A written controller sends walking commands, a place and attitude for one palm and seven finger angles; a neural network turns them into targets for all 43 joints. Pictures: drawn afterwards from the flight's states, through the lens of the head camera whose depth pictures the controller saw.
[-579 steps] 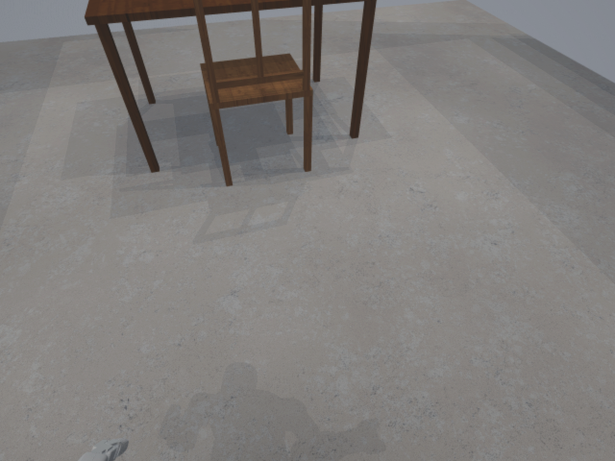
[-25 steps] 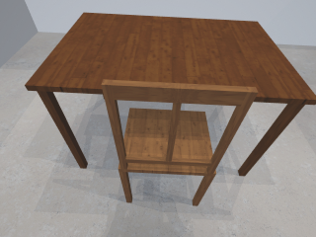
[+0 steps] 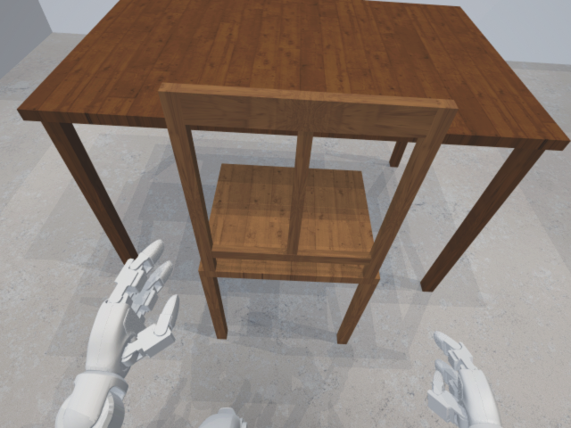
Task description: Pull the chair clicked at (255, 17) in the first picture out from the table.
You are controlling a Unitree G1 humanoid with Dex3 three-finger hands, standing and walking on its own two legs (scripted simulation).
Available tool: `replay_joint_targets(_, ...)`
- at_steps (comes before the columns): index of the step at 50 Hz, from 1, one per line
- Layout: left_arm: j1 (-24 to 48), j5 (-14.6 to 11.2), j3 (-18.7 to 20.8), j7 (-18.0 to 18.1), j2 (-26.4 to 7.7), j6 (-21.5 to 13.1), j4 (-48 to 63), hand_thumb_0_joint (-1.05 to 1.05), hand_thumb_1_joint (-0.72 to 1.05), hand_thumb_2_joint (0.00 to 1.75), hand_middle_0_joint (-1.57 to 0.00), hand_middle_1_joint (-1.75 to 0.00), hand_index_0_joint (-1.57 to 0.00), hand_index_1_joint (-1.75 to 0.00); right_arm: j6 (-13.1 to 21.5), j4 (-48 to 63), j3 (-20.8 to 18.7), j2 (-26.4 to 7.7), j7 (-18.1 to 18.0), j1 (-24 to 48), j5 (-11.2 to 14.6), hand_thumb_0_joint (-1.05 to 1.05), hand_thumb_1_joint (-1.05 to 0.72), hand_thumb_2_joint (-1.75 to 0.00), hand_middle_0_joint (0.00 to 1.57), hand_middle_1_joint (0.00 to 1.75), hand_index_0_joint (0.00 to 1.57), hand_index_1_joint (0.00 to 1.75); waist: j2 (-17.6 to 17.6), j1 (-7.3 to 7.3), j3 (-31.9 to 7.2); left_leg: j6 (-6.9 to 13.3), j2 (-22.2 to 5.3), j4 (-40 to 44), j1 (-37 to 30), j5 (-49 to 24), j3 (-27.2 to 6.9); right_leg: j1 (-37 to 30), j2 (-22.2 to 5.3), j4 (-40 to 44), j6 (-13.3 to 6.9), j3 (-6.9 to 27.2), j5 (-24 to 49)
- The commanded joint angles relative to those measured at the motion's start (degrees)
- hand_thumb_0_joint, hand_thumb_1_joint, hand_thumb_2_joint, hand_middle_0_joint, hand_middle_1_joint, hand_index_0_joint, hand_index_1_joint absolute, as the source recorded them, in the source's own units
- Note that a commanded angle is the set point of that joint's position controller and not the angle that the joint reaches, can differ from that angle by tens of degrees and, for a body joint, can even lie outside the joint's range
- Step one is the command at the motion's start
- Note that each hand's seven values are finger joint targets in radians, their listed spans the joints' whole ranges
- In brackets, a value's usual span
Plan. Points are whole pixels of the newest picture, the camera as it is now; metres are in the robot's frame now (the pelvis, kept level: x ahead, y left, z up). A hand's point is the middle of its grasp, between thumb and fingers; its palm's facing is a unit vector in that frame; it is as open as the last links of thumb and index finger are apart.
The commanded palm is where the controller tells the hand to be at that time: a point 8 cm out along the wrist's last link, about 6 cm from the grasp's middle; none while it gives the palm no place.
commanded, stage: raise the hand toward the chair's back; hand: left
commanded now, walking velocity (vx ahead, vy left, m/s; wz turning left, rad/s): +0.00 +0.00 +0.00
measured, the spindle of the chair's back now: (297, 201) +0.51 -0.01 -0.01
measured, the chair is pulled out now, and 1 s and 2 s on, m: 0.00 0.00 0.00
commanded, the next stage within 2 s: aim the fingers beside a spindle in 1.76 s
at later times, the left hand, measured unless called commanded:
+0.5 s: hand (156, 351) +0.23 +0.18 -0.01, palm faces -0.02 -1.00 +0.00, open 12.9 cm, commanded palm +0.20 +0.25 +0.01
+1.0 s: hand (113, 339) +0.23 +0.23 +0.02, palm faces +0.04 -1.00 -0.07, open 16.6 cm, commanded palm +0.21 +0.28 +0.02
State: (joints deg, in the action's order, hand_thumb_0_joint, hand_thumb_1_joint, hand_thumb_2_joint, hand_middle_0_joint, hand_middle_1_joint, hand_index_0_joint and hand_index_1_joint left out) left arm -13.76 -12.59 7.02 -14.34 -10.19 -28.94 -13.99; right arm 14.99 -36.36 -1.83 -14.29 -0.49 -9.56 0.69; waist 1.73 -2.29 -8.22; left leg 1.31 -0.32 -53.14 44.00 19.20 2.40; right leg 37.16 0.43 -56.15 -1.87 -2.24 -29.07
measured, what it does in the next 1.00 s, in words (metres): stands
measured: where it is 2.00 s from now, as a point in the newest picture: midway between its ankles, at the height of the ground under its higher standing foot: outside the picture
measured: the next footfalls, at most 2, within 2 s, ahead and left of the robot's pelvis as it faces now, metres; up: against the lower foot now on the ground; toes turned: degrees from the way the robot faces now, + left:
none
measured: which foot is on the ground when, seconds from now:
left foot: down 0.00-1.00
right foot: down 0.00-1.00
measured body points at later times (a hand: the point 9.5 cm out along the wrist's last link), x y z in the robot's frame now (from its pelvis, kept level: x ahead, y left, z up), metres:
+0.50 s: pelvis +0.00 +0.00 -0.04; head +0.07 +0.00 +0.41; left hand +0.22 +0.24 +0.00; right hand +0.16 -0.22 -0.13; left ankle +0.07 +0.11 -0.68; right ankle -0.01 -0.10 -0.68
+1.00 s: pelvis +0.00 +0.03 -0.03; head +0.07 +0.05 +0.42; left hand +0.23 +0.29 +0.02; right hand +0.21 -0.19 -0.09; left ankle +0.07 +0.11 -0.68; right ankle -0.01 -0.10 -0.68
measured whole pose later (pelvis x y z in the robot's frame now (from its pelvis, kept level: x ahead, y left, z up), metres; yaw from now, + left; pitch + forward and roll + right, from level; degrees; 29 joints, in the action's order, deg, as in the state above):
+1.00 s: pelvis +0.00 +0.03 -0.03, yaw +1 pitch +15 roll -4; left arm -19.3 -14.0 10.3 -12.7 -14.6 -23.1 -1.3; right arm 10.5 -29.2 1.2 -12.7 -2.4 -10.3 1.6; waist -2.3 -0.3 -8.4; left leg 3.4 -0.4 -65.1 55.8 24.5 -0.2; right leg 45.2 0.8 -62.8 0.1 -4.8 -32.6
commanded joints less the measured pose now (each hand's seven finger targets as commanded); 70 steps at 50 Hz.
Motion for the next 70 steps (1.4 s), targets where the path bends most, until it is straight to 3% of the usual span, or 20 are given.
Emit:
replay_joint_targets(1, -15.0, -2.4, 10.3, -5.1, -11.3, -0.8, 6.4, 0.00, 0.48, 0.72, -0.16, -0.23, -0.16, -0.23, 0.0, 15.0, -3.3, -7.0, 0.2, 6.3, 1.2, 0.00, -0.90, -0.90, 0.20, 0.30, 0.20, 0.30, -4.8, 7.76, -8.5, -0.9, 2.5, -1.9, -1.4, -1.0, 0.1, 2.6, -0.8, 4.9, -0.2, 2.8, 6.6)
replay_joint_targets(5, -1.4, -3.2, 8.4, 0.8, -11.2, -4.7, 29.4, 0.00, 0.39, 0.68, -0.15, -0.22, -0.15, -0.22, -0.3, 16.9, -2.6, -4.9, -1.1, 3.2, 0.3, 0.00, -0.90, -0.90, 0.20, 0.30, 0.20, 0.30, -12.2, 3.73, -12.5, 0.6, 0.4, -5.8, -3.5, 1.1, -2.2, 8.4, 0.1, 4.3, -0.2, 5.3, 1.3)
replay_joint_targets(9, 3.3, -1.8, 1.6, 2.3, -8.7, -11.1, 35.9, 0.00, 0.29, 0.64, -0.14, -0.20, -0.14, -0.20, 1.0, 12.7, -1.8, -4.9, -2.7, 0.1, -0.5, 0.00, -0.90, -0.90, 0.20, 0.30, 0.20, 0.30, -10.7, -1.25, -10.8, 1.2, -1.0, -9.9, -2.3, 0.5, -4.5, 15.6, 1.4, 1.7, -0.3, 4.6, 1.9)
replay_joint_targets(12, 2.5, -2.4, -1.5, -2.3, -8.3, -9.5, 28.4, 0.00, 0.22, 0.61, -0.13, -0.19, -0.13, -0.19, 2.3, 10.9, -1.1, -6.5, -3.4, 0.0, 0.2, 0.00, -0.90, -0.90, 0.20, 0.30, 0.20, 0.30, -6.9, -3.68, -7.4, 1.4, -1.3, -12.1, 1.7, 2.8, -5.2, 17.2, 1.2, 2.6, 0.4, 4.9, 0.2)
replay_joint_targets(14, -0.2, -2.6, -0.8, -5.6, -9.0, -3.9, 19.2, 0.00, 0.18, 0.59, -0.13, -0.19, -0.13, -0.19, 1.8, 10.9, -0.9, -7.0, -4.1, 0.1, 1.0, 0.00, -0.90, -0.90, 0.20, 0.30, 0.20, 0.30, -2.4, -3.03, -5.5, 1.3, -1.0, -12.0, 6.4, 5.9, -5.0, 16.2, 0.8, 5.1, 1.1, 6.6, -4.6)
replay_joint_targets(16, -4.4, -3.3, 2.7, -7.8, -10.5, 3.6, 11.4, 0.00, 0.13, 0.57, -0.12, -0.18, -0.12, -0.18, 0.6, 11.6, -0.9, -7.2, -4.5, 1.3, 2.1, 0.00, -0.90, -0.90, 0.20, 0.30, 0.20, 0.30, 1.0, -0.42, -6.0, 1.3, -0.4, -11.0, 7.8, 5.8, -4.4, 12.6, 0.2, 7.5, 1.7, 8.1, -6.3)
replay_joint_targets(19, -6.3, -6.3, 9.2, -6.8, -13.5, 11.1, 19.2, 0.00, 0.06, 0.54, -0.12, -0.17, -0.12, -0.17, -1.0, 15.2, -1.0, -6.5, -4.9, 3.5, 2.8, 0.00, -0.90, -0.90, 0.20, 0.30, 0.20, 0.30, 1.2, 3.80, -15.5, 1.5, 0.5, -7.9, 3.3, 0.6, -3.8, 2.3, -1.1, 7.7, 2.4, 7.8, 0.7)
replay_joint_targets(21, -9.6, -7.1, 14.5, -2.6, -14.3, 11.8, 21.8, 0.00, 0.01, 0.52, -0.11, -0.16, -0.11, -0.16, -1.7, 14.9, -1.4, -4.6, -4.7, 3.8, 2.3, 0.00, -0.90, -0.90, 0.20, 0.30, 0.20, 0.30, 0.0, 5.94, -18.9, 1.1, 0.1, -6.9, 1.0, -4.4, -4.2, -1.3, -0.9, 5.4, 2.7, 6.2, 10.6)
replay_joint_targets(23, -9.9, -6.7, 13.6, 1.6, -12.0, 8.5, 28.1, 0.00, -0.03, 0.50, -0.11, -0.15, -0.11, -0.15, -1.5, 13.9, -1.5, -3.0, -4.1, 2.0, 1.7, 0.00, -0.90, -0.90, 0.20, 0.30, 0.20, 0.30, -2.5, 5.85, -19.4, 0.9, -0.4, -5.4, -3.1, -9.5, -4.1, -0.1, 0.0, 3.0, 1.9, 2.7, 17.9)
replay_joint_targets(26, -7.8, -3.5, 10.1, 5.0, -10.1, 2.5, 27.0, 0.00, -0.10, 0.47, -0.10, -0.14, -0.10, -0.14, -1.0, 11.4, -1.9, -3.1, -3.3, 1.5, 0.7, 0.00, -0.90, -0.90, 0.20, 0.30, 0.20, 0.30, -1.3, 3.21, -13.0, 0.8, -1.2, -5.5, -2.8, -9.7, -4.6, 7.0, 1.1, 1.1, 1.4, 0.0, 16.5)
replay_joint_targets(29, -5.3, -1.4, 4.5, 3.2, -7.8, -1.9, 21.1, 0.00, -0.17, 0.44, -0.09, -0.13, -0.09, -0.13, -0.4, 10.1, -1.8, -4.9, -2.6, 0.3, 0.3, 0.00, -0.90, -0.90, 0.20, 0.30, 0.20, 0.30, -2.7, -0.34, -8.0, 0.9, -1.1, -6.8, -0.6, -3.9, -5.2, 14.3, 1.1, 0.6, 1.1, -0.4, 8.4)
replay_joint_targets(31, -4.9, -1.6, 2.4, 0.1, -7.1, -2.1, 18.6, 0.00, -0.22, 0.42, -0.09, -0.12, -0.09, -0.12, 0.1, 10.6, -1.8, -6.3, -2.7, 0.0, 0.7, 0.00, -0.90, -0.90, 0.20, 0.30, 0.20, 0.30, -2.5, -0.92, -7.7, 1.0, -1.1, -6.7, -0.1, -1.2, -5.4, 15.6, 1.0, 1.3, 0.9, -0.2, 5.1)
replay_joint_targets(34, -5.5, -3.8, 4.9, -2.9, -10.5, -0.6, 22.5, 0.00, -0.29, 0.39, -0.08, -0.11, -0.08, -0.11, 0.7, 12.3, -2.2, -7.6, -3.4, -0.8, 1.4, 0.00, -0.90, -0.90, 0.20, 0.30, 0.20, 0.30, -5.0, 0.99, -15.6, 0.9, -1.1, -4.7, -4.8, -2.4, -5.6, 11.4, 1.0, 1.8, 0.6, -0.3, 5.6)
replay_joint_targets(38, -7.1, -5.1, 9.7, -0.2, -13.3, 1.5, 29.8, 0.00, -0.38, 0.35, -0.07, -0.10, -0.07, -0.10, 0.4, 13.1, -2.3, -6.7, -3.5, -0.9, 1.5, 0.00, -0.90, -0.90, 0.20, 0.30, 0.20, 0.30, -7.6, 3.05, -20.3, 0.6, -1.2, -2.7, -11.0, -9.2, -6.1, 7.6, 1.3, 1.4, 0.4, -1.8, 11.3)
replay_joint_targets(43, -6.5, -2.9, 7.4, 4.4, -9.9, 1.7, 26.6, 0.00, -0.50, 0.30, -0.06, -0.08, -0.06, -0.08, -1.2, 12.9, -1.7, -6.0, -2.7, -0.4, 1.0, 0.00, -0.90, -0.90, 0.20, 0.30, 0.20, 0.30, -7.4, 1.42, -11.8, -0.2, -1.9, -1.4, -10.0, -7.2, -7.5, 12.1, 1.5, 1.2, 0.4, -3.3, 8.7)
replay_joint_targets(47, -3.4, -1.2, 3.6, 1.6, -9.2, 3.6, 20.1, 0.00, -0.50, 0.30, -0.06, -0.08, -0.06, -0.08, -2.3, 14.1, -1.1, -7.6, -2.5, -1.0, 1.1, 0.00, -0.90, -0.90, 0.20, 0.30, 0.20, 0.30, -5.7, -0.42, -7.0, 0.0, -1.7, -0.4, -6.8, 0.3, -8.3, 14.3, 1.5, 2.1, 0.4, -3.2, 4.6)
replay_joint_targets(55, -0.3, -4.2, 9.4, -0.5, -14.2, 3.8, 28.2, 0.00, -0.50, 0.30, -0.06, -0.08, -0.06, -0.08, -2.0, 15.6, -0.4, -7.3, -3.3, -1.5, 1.2, 0.00, -0.90, -0.90, 0.20, 0.30, 0.20, 0.30, -8.3, 1.90, -15.2, -0.4, -1.7, 1.2, -13.6, -3.0, -9.1, 9.7, 1.8, 3.2, 0.1, -2.8, 6.4)
replay_joint_targets(58, 0.1, -3.5, 9.4, 1.5, -13.7, 2.7, 27.4, 0.00, -0.50, 0.30, -0.06, -0.08, -0.06, -0.08, -2.0, 14.8, 0.0, -7.0, -2.9, -1.4, 0.9, 0.00, -0.90, -0.90, 0.20, 0.30, 0.20, 0.30, -10.5, 1.57, -12.7, -1.1, -2.1, 2.2, -13.9, -1.6, -10.3, 11.8, 1.8, 2.5, 0.0, -3.3, 5.4)
replay_joint_targets(62, 0.7, -3.1, 8.0, 0.4, -12.6, 3.9, 20.5, 0.00, -0.50, 0.30, -0.06, -0.08, -0.06, -0.08, -2.2, 14.0, -0.1, -8.0, -2.8, -1.5, 1.0, 0.00, -0.90, -0.90, 0.20, 0.30, 0.20, 0.30, -7.6, 0.18, -8.7, -0.7, -1.9, 2.8, -10.2, 3.9, -10.5, 13.3, 1.7, 3.1, 0.3, -3.4, 3.1)
replay_joint_targets(70, 0.0, -4.8, 9.7, -2.2, -14.7, 5.6, 23.3, 0.00, -0.50, 0.30, -0.06, -0.08, -0.06, -0.08, -1.3, 15.0, -0.5, -8.5, -3.1, -2.1, 1.7, 0.00, -0.90, -0.90, 0.20, 0.30, 0.20, 0.30, -6.4, 1.49, -13.0, -0.2, -1.5, 3.3, -11.9, 1.0, -9.2, 8.7, 1.9, 5.1, 0.3, -2.8, 4.6)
